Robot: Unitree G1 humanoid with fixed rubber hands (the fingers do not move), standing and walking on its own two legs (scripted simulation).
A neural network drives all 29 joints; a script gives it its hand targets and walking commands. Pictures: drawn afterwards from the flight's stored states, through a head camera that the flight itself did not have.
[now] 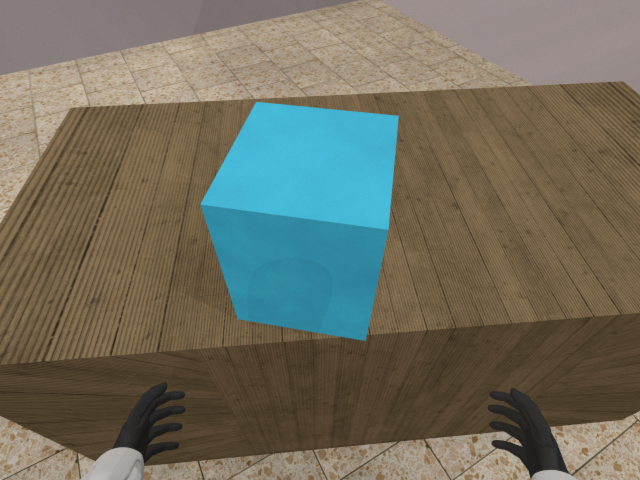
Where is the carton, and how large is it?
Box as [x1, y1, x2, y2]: [200, 102, 398, 340]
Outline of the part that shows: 256,102 200,204 237,317 245,320 365,340 388,228 398,116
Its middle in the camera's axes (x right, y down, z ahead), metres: -0.01 -0.02 +0.56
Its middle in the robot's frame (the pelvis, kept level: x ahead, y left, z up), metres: +0.44 +0.02 +0.06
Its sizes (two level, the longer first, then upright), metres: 0.210 0.200 0.250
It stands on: a pedestal, 0.71 m high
